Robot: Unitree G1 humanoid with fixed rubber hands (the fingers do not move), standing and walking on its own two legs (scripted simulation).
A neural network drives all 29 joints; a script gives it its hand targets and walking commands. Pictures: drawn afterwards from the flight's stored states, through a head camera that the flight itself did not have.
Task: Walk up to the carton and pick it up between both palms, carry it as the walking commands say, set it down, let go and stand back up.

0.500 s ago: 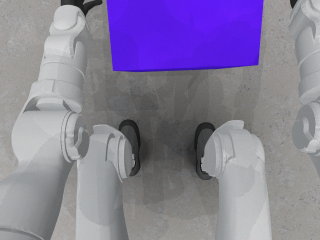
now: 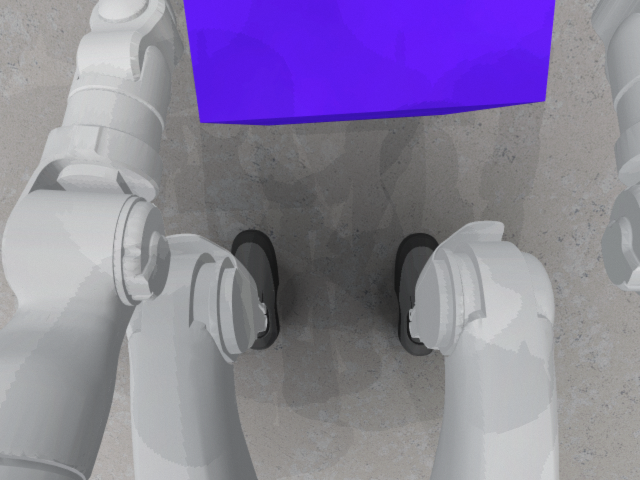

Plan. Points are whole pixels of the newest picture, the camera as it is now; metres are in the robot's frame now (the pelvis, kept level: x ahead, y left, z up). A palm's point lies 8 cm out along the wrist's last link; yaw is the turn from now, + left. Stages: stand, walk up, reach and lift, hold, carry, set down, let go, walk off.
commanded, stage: reach and lift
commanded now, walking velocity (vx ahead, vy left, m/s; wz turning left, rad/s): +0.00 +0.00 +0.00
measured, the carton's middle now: out of the picture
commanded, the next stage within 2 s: none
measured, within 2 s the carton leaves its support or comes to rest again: leaves its support in 1.34 s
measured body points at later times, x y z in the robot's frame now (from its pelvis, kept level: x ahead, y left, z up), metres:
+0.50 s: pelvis +0.00 +0.00 +0.01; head +0.38 -0.03 +0.24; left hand +0.57 +0.14 -0.18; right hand +0.57 -0.21 -0.17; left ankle +0.13 +0.14 -0.35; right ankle +0.11 -0.12 -0.35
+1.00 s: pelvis +0.00 +0.00 -0.01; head +0.37 -0.03 +0.24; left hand +0.57 +0.14 -0.18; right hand +0.57 -0.21 -0.17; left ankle +0.13 +0.14 -0.35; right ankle +0.11 -0.12 -0.35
